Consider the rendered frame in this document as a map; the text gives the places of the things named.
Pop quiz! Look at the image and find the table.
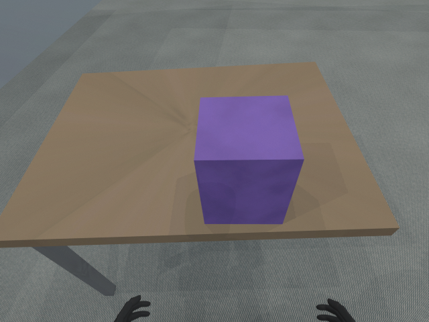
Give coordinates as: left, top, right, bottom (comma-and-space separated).
0, 62, 400, 296

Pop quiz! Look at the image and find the left robot hand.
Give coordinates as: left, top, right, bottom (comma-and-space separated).
114, 295, 151, 322

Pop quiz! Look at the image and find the right robot hand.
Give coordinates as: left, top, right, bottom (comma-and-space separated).
316, 299, 355, 322

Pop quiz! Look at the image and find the carton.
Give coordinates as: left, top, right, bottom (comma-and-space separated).
194, 95, 304, 224

